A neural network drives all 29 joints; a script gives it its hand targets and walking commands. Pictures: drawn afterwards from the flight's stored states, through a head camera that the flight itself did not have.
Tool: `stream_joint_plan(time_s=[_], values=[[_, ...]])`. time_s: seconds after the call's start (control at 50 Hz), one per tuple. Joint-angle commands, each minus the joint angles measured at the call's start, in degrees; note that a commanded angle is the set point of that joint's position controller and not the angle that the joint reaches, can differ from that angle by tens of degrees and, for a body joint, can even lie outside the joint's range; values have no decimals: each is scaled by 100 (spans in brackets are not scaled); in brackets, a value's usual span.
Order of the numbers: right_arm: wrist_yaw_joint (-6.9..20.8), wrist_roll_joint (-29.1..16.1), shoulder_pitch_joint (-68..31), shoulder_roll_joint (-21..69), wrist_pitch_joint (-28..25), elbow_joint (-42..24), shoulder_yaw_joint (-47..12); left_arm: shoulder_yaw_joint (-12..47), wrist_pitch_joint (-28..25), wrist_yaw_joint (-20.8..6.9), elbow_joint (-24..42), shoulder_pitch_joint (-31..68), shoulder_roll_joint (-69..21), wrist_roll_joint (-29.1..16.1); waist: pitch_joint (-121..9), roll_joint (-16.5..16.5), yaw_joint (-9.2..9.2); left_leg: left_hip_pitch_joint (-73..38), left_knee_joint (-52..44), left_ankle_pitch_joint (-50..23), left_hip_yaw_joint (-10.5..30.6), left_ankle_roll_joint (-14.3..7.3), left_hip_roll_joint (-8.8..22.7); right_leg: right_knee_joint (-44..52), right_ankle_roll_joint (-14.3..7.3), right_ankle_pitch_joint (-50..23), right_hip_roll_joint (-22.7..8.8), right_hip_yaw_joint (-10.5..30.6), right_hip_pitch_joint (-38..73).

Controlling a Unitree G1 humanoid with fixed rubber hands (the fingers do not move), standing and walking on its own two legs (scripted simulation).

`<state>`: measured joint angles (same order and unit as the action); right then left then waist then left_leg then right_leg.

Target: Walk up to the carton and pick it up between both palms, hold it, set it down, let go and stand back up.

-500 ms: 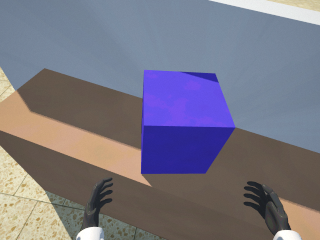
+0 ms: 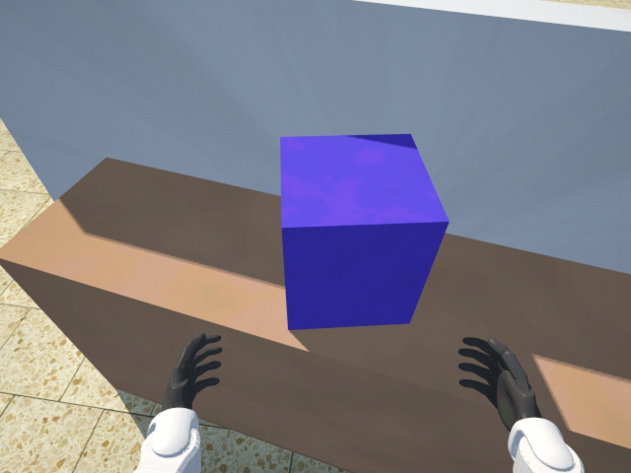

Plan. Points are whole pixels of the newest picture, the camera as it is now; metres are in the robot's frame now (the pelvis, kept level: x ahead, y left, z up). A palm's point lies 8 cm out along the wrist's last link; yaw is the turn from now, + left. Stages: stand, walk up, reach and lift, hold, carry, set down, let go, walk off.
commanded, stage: set down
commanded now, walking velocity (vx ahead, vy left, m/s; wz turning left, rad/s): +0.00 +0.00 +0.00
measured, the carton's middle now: (347, 234) +0.46 -0.05 +0.01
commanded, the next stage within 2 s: let go in 0.70 s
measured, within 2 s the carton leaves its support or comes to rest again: neither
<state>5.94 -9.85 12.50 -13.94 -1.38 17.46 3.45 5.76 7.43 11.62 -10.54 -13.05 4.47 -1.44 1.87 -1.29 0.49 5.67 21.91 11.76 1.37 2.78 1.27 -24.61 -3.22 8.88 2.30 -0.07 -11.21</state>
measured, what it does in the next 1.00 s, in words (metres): shifts its weight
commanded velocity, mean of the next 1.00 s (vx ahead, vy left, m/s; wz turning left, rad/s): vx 0.00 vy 0.00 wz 0.00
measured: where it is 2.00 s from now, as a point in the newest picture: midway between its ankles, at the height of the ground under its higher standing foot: outside the picture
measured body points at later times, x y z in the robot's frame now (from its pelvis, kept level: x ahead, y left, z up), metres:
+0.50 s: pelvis +0.03 +0.02 +0.00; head +0.04 +0.03 +0.45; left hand +0.22 +0.20 -0.05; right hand +0.20 -0.22 -0.04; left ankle +0.01 +0.15 -0.74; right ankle +0.05 -0.08 -0.74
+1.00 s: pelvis +0.04 +0.04 +0.00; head +0.05 +0.07 +0.45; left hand +0.20 +0.24 -0.09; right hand +0.21 -0.22 -0.04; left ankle +0.01 +0.15 -0.74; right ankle +0.05 -0.08 -0.74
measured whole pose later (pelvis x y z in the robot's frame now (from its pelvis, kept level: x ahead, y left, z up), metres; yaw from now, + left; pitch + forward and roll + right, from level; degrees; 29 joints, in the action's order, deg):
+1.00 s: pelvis +0.04 +0.04 +0.00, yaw -1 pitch -3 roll -2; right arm 7.9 -5.8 12.8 -13.1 -12.9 33.5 4.5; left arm 2.5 7.6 6.7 -21.2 -17.6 9.3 2.2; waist 4.1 -3.0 0.3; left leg 4.5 23.7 16.5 -0.1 0.1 1.6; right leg -19.2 -0.6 9.3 2.4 0.9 -7.0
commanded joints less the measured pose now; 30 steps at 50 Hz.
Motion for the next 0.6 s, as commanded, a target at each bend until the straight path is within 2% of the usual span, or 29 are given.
stream_joint_plan(time_s=[0.0,0.02,0.04,0.06,0.08,0.1,0.12,0.14,0.16,0.18,0.2,0.22,0.26,0.28,0.3,0.32,0.34,0.36,0.38,0.4,0.44,0.46,0.48,0.5,0.52,0.54,0.56,0.58], values=[[146,-23,-844,-932,-147,-801,496,-62,-151,-15,871,629,329,148,-180,-311,-14,611,-412,468,-116,-271,5,1135,9,1717,-535,687,234],[164,-39,-849,-876,-166,-951,485,-121,-136,0,1226,756,231,92,-385,-373,-211,569,-581,451,-120,-318,35,1062,9,1524,-428,533,336],[176,2,-814,-858,-171,-960,415,-217,-121,-24,991,716,399,134,-358,-272,-194,592,-552,388,-175,-314,-54,1067,11,1489,-459,571,436],[229,-1,-925,-949,-171,-838,364,-129,-140,-55,863,806,416,161,-502,-321,-139,615,-526,446,-171,-335,-54,1079,52,1444,-412,527,417],[310,-29,-895,-965,-238,-878,464,-107,-237,74,1267,809,344,234,-616,7,-210,618,-546,378,-19,-284,52,945,-17,1198,-389,508,482],[341,30,-964,-1103,-294,-881,580,-9,-231,96,1310,781,221,179,-625,-31,-202,667,-629,522,-5,-303,108,824,1,964,-250,316,512],[336,39,-1041,-1075,-422,-1149,660,-72,-434,156,1587,857,434,77,-998,-101,-269,778,-545,497,-27,-304,99,669,8,914,-230,261,658],[367,19,-1044,-1133,-417,-871,644,49,-392,160,1334,796,236,65,-951,110,-140,929,-629,767,71,-328,222,552,7,663,-126,216,704],[367,127,-953,-1062,-471,-703,677,38,-510,181,1271,824,288,-15,-950,158,-217,1003,-669,796,-42,-339,254,413,12,462,-33,69,668],[378,74,-944,-1047,-443,-580,558,147,-463,136,1268,788,195,30,-881,247,-41,1158,-675,957,141,-330,331,391,23,266,-48,172,803],[378,83,-1047,-1115,-474,-520,721,37,-511,167,1132,854,388,21,-982,332,-155,1184,-657,854,65,-337,299,330,22,339,-33,106,769],[312,186,-968,-932,-428,-260,541,-15,-407,93,1049,904,408,65,-906,386,-85,1130,-610,779,51,-281,264,398,12,117,-152,255,805],[254,201,-942,-1069,-486,-109,563,34,-375,52,972,768,361,107,-955,541,-82,1123,-689,804,46,-220,331,369,75,-65,-120,209,944],[212,204,-883,-955,-518,105,516,-70,-385,-9,836,714,513,51,-892,546,-91,1133,-571,671,-71,-224,203,423,132,-66,-205,266,892],[213,304,-1015,-919,-649,-298,556,-105,-413,7,1161,732,471,101,-1063,442,-135,1091,-526,557,-140,-188,211,349,131,-87,-165,255,1047],[255,155,-872,-965,-692,-11,449,-122,-438,69,1222,477,364,139,-925,482,-240,853,-407,-7,-146,-150,86,494,47,-305,-208,230,785],[120,362,-779,-729,-636,183,396,-140,-314,-106,816,331,460,131,-836,140,-199,622,-366,-128,-285,-86,26,600,60,-480,-201,232,715],[150,184,-605,-792,-747,-32,338,-123,-395,-110,1125,211,421,73,-1005,252,-230,346,-319,-527,-252,-46,14,611,44,-711,-167,200,643],[129,183,-524,-776,-744,179,215,-221,-382,-177,841,154,543,131,-859,209,-236,437,-257,-643,-309,-45,-101,611,56,-909,-194,248,764],[65,282,-250,-758,-794,260,172,-350,-395,-269,621,-80,568,152,-646,-74,-258,503,-235,-687,-335,-40,-112,625,32,-1051,-212,323,845],[-21,367,-133,-784,-791,651,117,-507,-285,-383,97,-140,600,259,-223,127,-251,487,-361,-630,-352,-89,-186,781,103,-1017,-304,327,883],[14,346,-247,-934,-841,321,295,-450,-325,-343,561,-214,523,249,-553,109,-292,184,-366,-959,-232,-39,-99,691,48,-1352,-208,75,877],[102,228,-323,-1188,-888,284,310,-431,-360,-268,679,-306,485,241,-664,128,-385,184,-386,-1049,-218,-16,-76,665,22,-1387,-116,11,852],[40,247,-201,-959,-850,627,243,-437,-290,-366,216,-278,544,241,-198,119,-281,209,-395,-807,-318,-44,-107,812,70,-1082,-203,101,660],[27,228,-344,-941,-828,514,195,-470,-232,-432,92,-93,640,262,-184,194,-269,193,-435,-708,-395,-84,-107,845,80,-1048,-203,103,712],[-24,322,-325,-846,-779,668,133,-500,-180,-500,-217,-103,661,268,-43,117,-195,237,-439,-511,-361,-91,-136,884,76,-886,-226,126,714],[-44,391,-293,-851,-749,733,161,-544,-170,-548,-213,-89,670,280,-9,-100,-180,270,-454,-502,-364,-126,-137,945,92,-872,-279,166,728],[-22,443,-299,-895,-770,697,180,-542,-187,-517,-3,27,583,338,-24,95,-239,155,-501,-594,-340,-81,-110,919,62,-826,-247,139,714]])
